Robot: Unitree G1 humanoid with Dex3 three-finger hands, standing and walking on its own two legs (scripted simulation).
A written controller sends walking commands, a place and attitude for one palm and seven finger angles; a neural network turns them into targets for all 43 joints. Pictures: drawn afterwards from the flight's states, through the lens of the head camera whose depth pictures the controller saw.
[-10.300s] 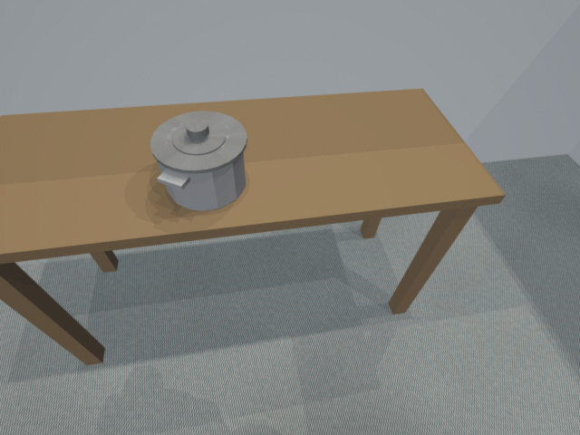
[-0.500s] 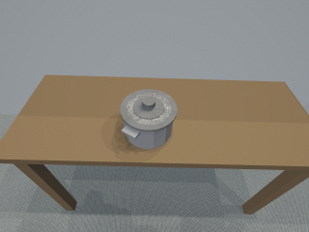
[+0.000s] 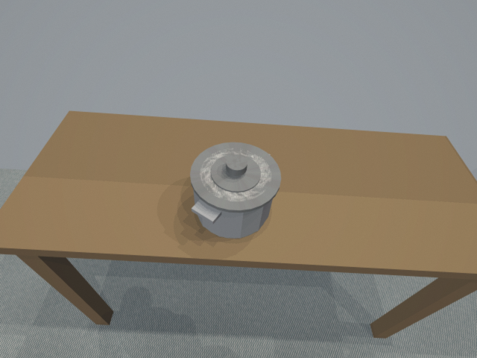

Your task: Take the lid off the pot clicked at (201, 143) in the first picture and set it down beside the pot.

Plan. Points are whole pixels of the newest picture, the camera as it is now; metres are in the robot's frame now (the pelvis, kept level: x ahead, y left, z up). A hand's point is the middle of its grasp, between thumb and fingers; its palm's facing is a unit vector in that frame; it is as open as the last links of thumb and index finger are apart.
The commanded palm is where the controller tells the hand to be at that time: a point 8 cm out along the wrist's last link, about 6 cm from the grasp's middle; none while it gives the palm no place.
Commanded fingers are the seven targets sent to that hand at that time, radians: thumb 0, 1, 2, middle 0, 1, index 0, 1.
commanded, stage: look again from close up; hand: left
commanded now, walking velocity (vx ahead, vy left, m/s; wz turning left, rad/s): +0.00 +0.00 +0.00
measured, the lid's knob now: (236, 165) +0.45 +0.04 +0.06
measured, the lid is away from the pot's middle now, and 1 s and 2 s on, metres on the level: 0.00 0.00 0.00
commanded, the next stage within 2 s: shuffle to correct the standing spot in 0.84 s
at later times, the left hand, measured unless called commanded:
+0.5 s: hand out of the picture -0.02 +0.14 -0.18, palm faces +0.06 -0.99 -0.14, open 7.3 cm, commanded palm none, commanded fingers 0.00 0.90 0.90 -0.20 -0.30 -0.20 -0.30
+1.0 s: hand out of the picture -0.04 +0.14 -0.18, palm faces +0.06 -0.99 -0.13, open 7.3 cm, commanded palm none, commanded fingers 0.00 0.90 0.90 -0.20 -0.30 -0.20 -0.30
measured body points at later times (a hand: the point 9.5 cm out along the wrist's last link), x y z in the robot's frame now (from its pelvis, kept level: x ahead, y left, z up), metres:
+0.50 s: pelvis +0.00 -0.01 +0.00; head +0.01 +0.01 +0.45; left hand -0.02 +0.20 -0.17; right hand -0.01 -0.23 -0.15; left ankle -0.04 +0.02 -0.74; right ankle -0.04 -0.15 -0.74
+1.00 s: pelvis +0.00 -0.01 +0.00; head +0.01 +0.01 +0.45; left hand -0.04 +0.19 -0.17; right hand -0.03 -0.22 -0.15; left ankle -0.04 +0.02 -0.74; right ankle -0.04 -0.15 -0.74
